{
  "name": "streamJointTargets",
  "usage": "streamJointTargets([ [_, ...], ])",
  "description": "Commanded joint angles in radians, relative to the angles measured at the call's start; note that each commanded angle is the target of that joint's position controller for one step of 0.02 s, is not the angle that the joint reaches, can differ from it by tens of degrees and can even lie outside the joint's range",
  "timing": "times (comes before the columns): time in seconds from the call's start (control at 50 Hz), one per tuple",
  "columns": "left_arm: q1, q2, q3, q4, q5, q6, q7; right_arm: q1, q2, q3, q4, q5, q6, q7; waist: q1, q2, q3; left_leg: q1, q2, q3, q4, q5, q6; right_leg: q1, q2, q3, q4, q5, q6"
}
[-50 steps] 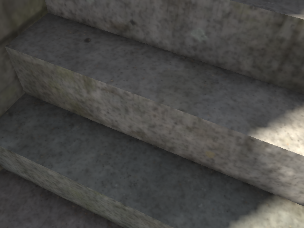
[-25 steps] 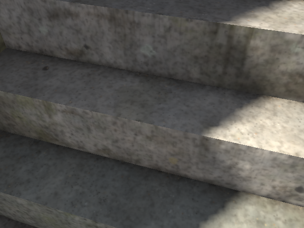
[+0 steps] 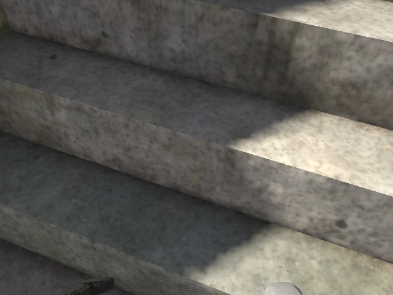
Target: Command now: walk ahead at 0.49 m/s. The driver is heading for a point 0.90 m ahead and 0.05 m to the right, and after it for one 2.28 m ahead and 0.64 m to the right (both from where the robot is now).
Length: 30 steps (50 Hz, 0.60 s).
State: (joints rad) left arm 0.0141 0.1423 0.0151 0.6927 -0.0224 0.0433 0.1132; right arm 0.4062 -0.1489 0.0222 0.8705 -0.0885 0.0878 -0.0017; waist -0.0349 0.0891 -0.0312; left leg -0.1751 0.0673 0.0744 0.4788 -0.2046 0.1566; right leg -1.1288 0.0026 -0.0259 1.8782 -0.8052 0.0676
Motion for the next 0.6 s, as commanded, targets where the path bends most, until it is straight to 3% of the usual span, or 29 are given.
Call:
streamJointTargets([
  [0.02,-0.090,-0.260,-0.086,-0.185,-0.041,-0.068,-0.041,-0.162,-0.025,0.052,-0.128,-0.054,-0.011,0.025,0.108,0.154,0.031,0.033,0.044,-0.042,0.041,0.567,-0.212,-0.328,0.128,0.058,0.873,-0.016,0.072],
  [0.04,0.031,-0.175,-0.103,-0.177,-0.071,-0.093,-0.035,0.010,-0.286,-0.057,-0.070,-0.004,-0.006,0.025,0.104,0.169,-0.015,0.011,0.272,-0.283,-0.125,0.274,-0.055,-0.369,0.016,0.050,0.823,0.128,0.063],
  [0.06,-0.051,-0.084,-0.078,-0.137,-0.035,-0.103,-0.031,0.108,-0.140,-0.047,-0.076,0.058,-0.021,0.007,-0.006,0.022,0.084,0.052,0.252,-0.417,-0.100,-0.074,0.007,-0.457,-0.031,0.179,0.656,0.281,0.026],
  [0.08,-0.229,-0.060,-0.052,-0.166,0.004,-0.099,-0.044,0.098,0.040,0.018,-0.074,0.003,-0.032,-0.025,-0.045,-0.038,0.145,-0.039,0.191,-0.387,-0.083,0.159,0.011,-0.359,0.032,0.107,0.646,0.331,0.025],
  [0.1,-0.163,-0.046,-0.042,-0.130,0.021,-0.082,-0.065,0.058,0.099,0.041,-0.102,-0.010,-0.056,-0.041,-0.002,-0.044,0.064,-0.068,0.128,-0.393,-0.078,0.261,0.021,-0.171,-0.010,-0.035,0.501,0.412,0.048],
  [0.12,-0.080,-0.049,-0.042,-0.102,0.022,-0.069,-0.067,0.003,0.079,0.039,-0.144,0.007,-0.079,-0.046,0.039,-0.059,-0.052,-0.085,0.116,-0.414,-0.078,0.400,0.065,0.048,-0.053,-0.036,0.309,0.456,0.055],
  [0.14,-0.089,-0.061,-0.043,-0.106,0.025,-0.068,-0.070,-0.091,0.093,0.039,-0.167,0.015,-0.086,-0.052,0.081,-0.068,-0.109,-0.168,0.083,-0.391,-0.107,0.494,0.046,0.299,-0.067,-0.042,0.041,0.558,0.036],
  [0.16,-0.031,-0.020,-0.027,-0.100,0.044,-0.056,-0.075,-0.265,0.034,0.028,-0.215,0.001,-0.098,-0.049,0.167,0.009,-0.197,-0.317,0.031,-0.270,-0.056,0.810,0.036,0.688,-0.015,-0.117,-0.258,0.621,0.014],
  [0.18,-0.045,0.012,-0.022,-0.081,0.008,-0.034,-0.045,-0.266,-0.101,-0.013,-0.233,0.031,-0.102,-0.055,0.134,0.020,-0.222,-0.395,0.102,-0.399,-0.090,0.576,0.058,0.867,-0.022,-0.039,-0.582,0.657,-0.031],
  [0.2,-0.051,0.014,-0.012,-0.069,0.024,-0.026,-0.042,-0.158,-0.090,-0.026,-0.220,0.072,-0.085,-0.061,0.092,0.042,-0.186,-0.212,0.044,-0.311,-0.073,0.559,-0.012,0.841,0.024,-0.032,-0.872,0.386,-0.074],
  [0.22,0.021,-0.008,-0.018,-0.063,0.088,-0.013,-0.052,-0.217,-0.022,-0.023,-0.232,0.041,-0.067,-0.060,0.153,0.134,-0.033,-0.027,-0.129,-0.166,0.013,0.832,-0.200,0.771,0.098,-0.192,-1.270,0.270,-0.089],
  [0.24,0.208,-0.066,-0.037,0.017,0.111,-0.020,-0.064,-0.315,-0.072,-0.052,-0.288,0.051,-0.059,-0.066,0.230,0.124,0.007,0.093,-0.199,-0.116,0.358,0.866,-0.315,0.796,0.029,-0.146,-1.670,0.399,-0.170],
  [0.26,0.189,-0.100,-0.040,0.074,0.063,-0.048,-0.080,-0.203,-0.063,-0.064,-0.303,0.082,-0.049,-0.057,0.131,-0.147,-0.005,0.024,-0.176,-0.137,0.831,0.047,-0.284,0.802,-0.135,0.047,-1.672,0.687,-0.228],
  [0.28,-0.065,-0.068,-0.056,0.030,0.078,-0.070,-0.090,0.024,-0.004,-0.077,-0.253,0.083,-0.038,-0.019,-0.106,-0.219,0.026,-0.315,-0.243,-0.217,1.252,-0.419,-0.244,0.809,-0.127,0.092,-1.411,0.957,-0.218],
  [0.3,-0.166,0.027,-0.020,-0.051,0.068,-0.099,-0.093,0.223,-0.119,-0.113,-0.257,0.128,-0.006,-0.029,-0.199,-0.318,0.038,-0.516,-0.192,-0.346,1.228,-0.432,-0.234,0.825,-0.298,0.315,-1.172,1.109,-0.332],
  [0.32,-0.122,0.015,-0.005,-0.056,0.002,-0.112,-0.091,0.209,-0.177,-0.109,-0.274,0.112,-0.005,-0.030,-0.110,-0.191,-0.020,-0.639,-0.135,-0.358,1.287,-0.236,-0.231,0.833,-0.353,0.419,-1.203,0.703,-0.350],
  [0.34,-0.119,0.011,-0.011,-0.054,-0.015,-0.111,-0.082,0.192,-0.163,-0.097,-0.296,0.091,0.010,-0.032,-0.106,-0.211,0.020,-0.668,-0.085,-0.348,1.258,-0.128,-0.261,0.766,-0.354,0.435,-1.242,0.376,-0.324],
  [0.36,-0.103,-0.010,-0.015,-0.031,0.014,-0.093,-0.073,0.103,-0.144,-0.090,-0.295,0.077,0.024,-0.024,-0.071,-0.185,0.002,-0.640,-0.090,-0.230,1.269,-0.070,-0.285,0.696,-0.295,0.380,-1.196,0.252,-0.290],
  [0.38,-0.043,0.014,-0.009,-0.012,0.039,-0.096,-0.047,0.045,-0.170,-0.102,-0.280,0.068,0.032,-0.003,-0.047,-0.107,0.004,-0.595,-0.117,-0.203,1.274,0.115,-0.281,0.647,-0.281,0.369,-1.131,0.217,-0.297],
  [0.4,-0.023,0.015,-0.012,-0.013,0.051,-0.102,-0.033,0.021,-0.170,-0.100,-0.287,0.075,0.042,0.011,-0.048,-0.106,0.009,-0.573,-0.106,-0.163,1.257,0.165,-0.283,0.612,-0.275,0.349,-1.107,0.206,-0.291],
  [0.42,0.003,0.067,0.004,-0.031,0.063,-0.107,-0.029,-0.044,-0.159,-0.098,-0.314,0.106,0.043,0.010,-0.027,-0.122,0.018,-0.609,-0.067,-0.214,1.222,0.180,-0.285,0.634,-0.316,0.387,-1.097,0.157,-0.282],
  [0.44,0.004,0.074,0.011,-0.057,0.070,-0.112,-0.029,-0.117,-0.149,-0.093,-0.343,0.107,0.043,0.012,-0.006,-0.129,-0.010,-0.588,-0.040,-0.193,1.124,0.174,-0.276,0.642,-0.293,0.354,-1.054,0.209,-0.253],
  [0.46,-0.018,0.083,0.008,-0.063,0.053,-0.109,-0.038,-0.113,-0.150,-0.090,-0.337,0.118,0.029,0.014,-0.036,-0.171,-0.041,-0.482,-0.017,-0.122,0.932,0.165,-0.262,0.582,-0.238,0.270,-1.006,0.183,-0.247],
  [0.48,-0.028,0.101,0.011,-0.070,0.053,-0.105,-0.045,-0.098,-0.142,-0.085,-0.315,0.121,0.023,0.016,-0.038,-0.191,-0.056,-0.380,-0.021,-0.059,0.791,0.108,-0.241,0.539,-0.217,0.215,-0.975,0.203,-0.228],
  [0.5,0.020,0.150,0.026,-0.081,0.055,-0.109,-0.033,-0.078,-0.129,-0.073,-0.283,0.118,0.007,0.013,-0.038,-0.150,-0.073,-0.201,-0.040,0.009,0.655,0.035,-0.208,0.458,-0.205,0.147,-0.982,0.144,-0.190],
  [0.54,0.061,0.098,0.014,-0.099,0.046,-0.082,-0.020,-0.047,-0.049,-0.055,-0.227,0.099,-0.007,-0.007,0.004,-0.218,-0.026,-0.162,-0.043,0.085,0.315,0.016,-0.184,0.485,-0.195,0.116,-0.891,0.104,-0.207],
  [0.56,0.061,0.134,0.026,-0.093,0.037,-0.060,-0.002,0.001,-0.039,-0.051,-0.194,0.083,-0.016,-0.003,-0.021,-0.257,-0.017,-0.113,-0.014,0.068,0.108,0.085,-0.141,0.507,-0.213,0.141,-0.821,0.215,-0.176],
  [0.58,0.053,0.094,0.013,-0.105,0.025,-0.040,0.012,0.058,-0.055,-0.055,-0.151,0.059,-0.020,-0.009,-0.016,-0.288,-0.033,0.016,-0.035,0.150,-0.094,0.263,-0.115,0.459,-0.175,0.110,-0.731,0.285,-0.167],
  [0.6,0.001,0.044,-0.003,-0.166,-0.007,-0.031,0.009,0.059,-0.052,-0.041,-0.130,0.048,-0.026,0.009,0.002,-0.253,0.059,-0.005,0.017,0.140,-0.288,0.367,-0.032,0.398,-0.140,0.069,-0.580,0.335,-0.123],
])
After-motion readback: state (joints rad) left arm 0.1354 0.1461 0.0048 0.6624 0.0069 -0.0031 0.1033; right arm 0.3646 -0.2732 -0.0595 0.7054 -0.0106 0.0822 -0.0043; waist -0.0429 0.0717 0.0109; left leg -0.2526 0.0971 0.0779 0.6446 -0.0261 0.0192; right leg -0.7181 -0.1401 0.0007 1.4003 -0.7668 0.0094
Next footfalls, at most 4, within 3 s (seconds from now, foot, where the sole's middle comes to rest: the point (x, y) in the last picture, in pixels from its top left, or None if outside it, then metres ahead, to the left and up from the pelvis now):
0.26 right None -0.07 -0.08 -0.78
0.64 left None -0.15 0.24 -1.00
1.22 right None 0.00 0.08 -0.78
1.66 left None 0.20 0.33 -0.78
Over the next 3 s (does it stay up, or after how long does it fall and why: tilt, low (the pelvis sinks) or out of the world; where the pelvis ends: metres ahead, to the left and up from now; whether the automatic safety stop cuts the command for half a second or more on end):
stays up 0.24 0.27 0.09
